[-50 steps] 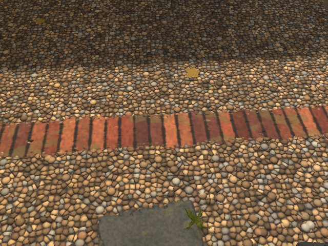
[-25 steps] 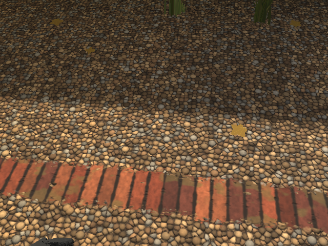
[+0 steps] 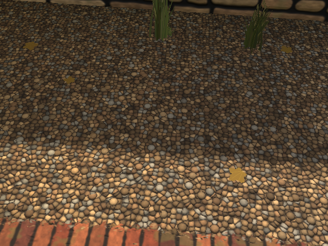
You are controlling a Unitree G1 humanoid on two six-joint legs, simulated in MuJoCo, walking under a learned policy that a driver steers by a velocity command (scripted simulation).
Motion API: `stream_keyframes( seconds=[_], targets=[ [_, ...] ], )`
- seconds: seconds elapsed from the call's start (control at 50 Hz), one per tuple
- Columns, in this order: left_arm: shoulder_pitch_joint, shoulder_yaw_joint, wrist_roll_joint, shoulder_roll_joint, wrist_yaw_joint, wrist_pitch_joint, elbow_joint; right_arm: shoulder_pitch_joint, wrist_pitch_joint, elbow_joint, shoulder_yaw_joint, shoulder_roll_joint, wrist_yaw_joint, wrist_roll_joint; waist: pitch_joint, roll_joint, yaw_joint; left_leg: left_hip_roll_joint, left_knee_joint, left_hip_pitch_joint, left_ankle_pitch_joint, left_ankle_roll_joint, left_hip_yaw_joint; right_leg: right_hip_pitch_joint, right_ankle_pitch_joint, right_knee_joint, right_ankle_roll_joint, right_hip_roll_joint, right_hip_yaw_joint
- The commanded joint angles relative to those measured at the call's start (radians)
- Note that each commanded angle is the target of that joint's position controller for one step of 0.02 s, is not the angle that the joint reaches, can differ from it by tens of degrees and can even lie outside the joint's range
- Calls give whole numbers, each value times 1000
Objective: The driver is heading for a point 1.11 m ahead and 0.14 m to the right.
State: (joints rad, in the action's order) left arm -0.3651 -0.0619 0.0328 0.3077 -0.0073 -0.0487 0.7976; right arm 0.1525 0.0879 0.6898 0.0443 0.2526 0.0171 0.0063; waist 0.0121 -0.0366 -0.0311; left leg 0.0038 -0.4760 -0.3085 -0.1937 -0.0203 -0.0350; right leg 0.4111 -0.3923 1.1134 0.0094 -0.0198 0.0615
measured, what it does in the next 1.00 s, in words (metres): walks ahead: right foot, then left foot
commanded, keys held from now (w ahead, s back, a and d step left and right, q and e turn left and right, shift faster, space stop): w+e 0.44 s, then w+q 0.56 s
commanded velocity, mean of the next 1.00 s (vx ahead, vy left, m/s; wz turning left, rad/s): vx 0.50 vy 0.00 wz -0.15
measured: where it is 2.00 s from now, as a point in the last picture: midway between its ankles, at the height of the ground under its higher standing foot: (198, 137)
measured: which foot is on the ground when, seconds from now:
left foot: down 0.00-0.38, up 0.40-0.92, down 0.94-1.00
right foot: up 0.00-0.36, down 0.38-0.94, up 0.96-1.00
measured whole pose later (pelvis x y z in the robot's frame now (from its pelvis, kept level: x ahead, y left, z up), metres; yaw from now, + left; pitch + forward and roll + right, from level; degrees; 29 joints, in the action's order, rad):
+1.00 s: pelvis +0.55 -0.11 -0.02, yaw -7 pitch +2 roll +0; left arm -0.30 -0.05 0.00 0.30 -0.01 -0.06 0.80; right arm 0.13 0.07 0.69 0.06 0.29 0.05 -0.02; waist 0.05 0.00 -0.02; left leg 0.06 -0.61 -0.49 -0.16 -0.10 -0.03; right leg 0.17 -0.48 1.04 0.01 0.02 -0.02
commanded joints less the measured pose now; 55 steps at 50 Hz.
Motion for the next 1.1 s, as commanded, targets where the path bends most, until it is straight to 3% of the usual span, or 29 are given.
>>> stream_keyframes(
  seconds=[0.02,0.1,0.18,0.28,0.32,0.34,0.36,0.38,0.4,0.42,0.44,0.46,0.48,0.5,0.56,0.62,0.72,0.82,0.88,0.9,0.92,0.94,0.96,0.98,1.0,1.02,1.04,1.06,1.1],
  targets=[
    [39,-24,-1,66,5,2,-96,54,15,-8,34,92,-3,6,-9,171,43,-267,287,241,52,-154,267,288,99,40,-7,-104,50],
    [108,-14,-10,29,13,19,-137,65,29,32,53,133,-12,3,23,108,37,-273,333,218,229,-174,118,318,218,-78,-30,-111,45],
    [223,0,-11,12,39,11,-177,83,19,59,62,174,-22,-3,49,88,73,-251,344,225,266,-151,-22,267,403,-309,-16,-97,-12],
    [351,0,-9,28,66,14,-246,148,-6,101,77,221,-24,-26,83,79,101,-290,296,348,340,-115,-100,256,354,-457,37,-70,-78],
    [330,-14,-14,57,70,19,-259,148,-19,104,85,251,-28,-33,42,108,68,-291,183,390,635,-94,-137,166,254,-474,76,-15,-132],
    [267,-30,-15,84,69,23,-250,145,-28,102,89,267,-32,-38,-7,123,26,-284,67,395,798,-83,-155,67,206,-476,100,27,-163],
    [126,-56,-13,124,62,27,-215,132,-35,98,87,266,-35,-42,-82,110,-58,-256,-124,341,859,-58,-185,-130,238,-529,134,75,-181],
    [-52,-91,-10,193,44,37,-168,146,-32,88,74,236,-40,-27,-172,54,-137,-218,-398,135,673,-17,-189,-437,266,-550,177,52,-86],
    [-37,-110,3,322,32,34,-169,248,-12,29,23,83,-25,23,-247,-247,-18,-34,-783,-342,-288,53,-149,-793,150,-610,355,-228,461],
    [-70,-86,-4,256,36,16,-209,170,26,19,23,137,-12,-6,-422,-148,-82,21,-922,-453,-415,47,108,-853,-45,-792,427,-322,793],
    [-39,-66,-16,194,41,1,-195,53,45,-14,41,202,-4,-48,-273,-76,-103,-28,-916,-537,-314,23,131,-762,4,-830,361,-296,661],
    [16,-55,-18,158,39,-7,-189,50,53,-9,32,185,-7,-50,-178,-17,-59,-79,-833,-513,-220,7,116,-615,92,-828,322,-266,519],
    [91,-39,-22,113,37,-9,-196,62,50,15,33,180,-14,-29,-114,24,-14,-122,-751,-445,-161,12,107,-470,223,-828,290,-232,400],
    [137,-26,-37,81,33,-14,-206,91,37,32,38,185,-14,-20,-93,-4,22,-152,-703,-362,-119,15,113,-367,340,-846,275,-205,321],
    [145,-24,-41,89,32,-35,-181,133,-5,62,33,146,-13,-16,-66,-8,52,-162,-637,-287,-51,41,90,-239,489,-914,274,-184,190],
    [112,-26,-44,105,23,-47,-139,54,-20,44,23,120,-16,-15,-6,0,29,-164,-497,-360,120,58,95,-236,513,-960,246,-165,80],
    [80,-26,-44,119,13,-52,-91,-69,-7,18,11,92,7,-29,47,-3,-32,-109,-215,-329,375,33,71,-283,438,-1005,178,-149,-55],
    [28,-34,-33,126,7,-26,-34,-157,-3,-37,5,85,40,-28,82,10,-63,-75,-103,-431,267,-11,54,-507,564,-936,166,-220,-97],
    [52,-43,-28,158,-10,-1,-35,-117,-6,-57,17,111,54,-23,19,-36,-17,-7,-96,-334,97,-60,-26,-576,991,-779,133,-230,-136],
    [60,-46,-28,171,-18,7,-39,-48,-11,-49,32,139,52,-21,-37,-58,24,31,-106,-233,49,-82,-55,-576,1164,-668,117,-222,-152],
    [76,-43,-27,172,-27,16,-45,88,-13,-21,58,184,45,-22,-113,-47,103,68,-66,-36,82,-114,-64,-511,1209,-479,89,-193,-186],
    [73,-31,-37,153,-35,10,-63,252,-20,5,85,254,30,-23,-217,25,180,-29,-49,278,127,-176,107,-289,969,-199,49,-158,-196],
    [-46,15,-63,14,-11,-19,-103,289,-18,8,104,343,23,-32,-330,283,88,-292,-6,670,-14,-382,655,185,38,183,-26,62,-148],
    [31,8,-39,78,8,-58,-97,313,-17,-1,80,253,19,-34,-419,203,153,-329,128,757,-114,-403,859,325,-171,304,-18,87,45],
    [128,-4,1,126,22,-84,-135,273,-17,-4,69,217,13,-25,-273,155,167,-300,155,665,-87,-346,701,405,-92,286,2,25,66],
    [171,4,-2,115,21,-97,-151,211,-17,-18,64,202,10,-24,-181,60,133,-260,163,519,-16,-312,591,387,-18,200,10,-20,52],
    [192,-1,-28,115,15,-99,-152,148,-20,-31,56,178,9,-24,-98,13,92,-223,183,371,97,-292,508,343,19,99,0,-47,37],
    [176,-9,-41,121,12,-90,-153,114,-20,-47,48,159,4,-12,-76,39,55,-196,207,273,184,-290,458,272,46,53,-10,-67,39],
    [134,-7,-48,102,10,-67,-151,83,-22,-61,49,163,-2,-13,-53,70,18,-170,241,162,266,-299,409,216,57,-30,-44,-75,21]
  ],
)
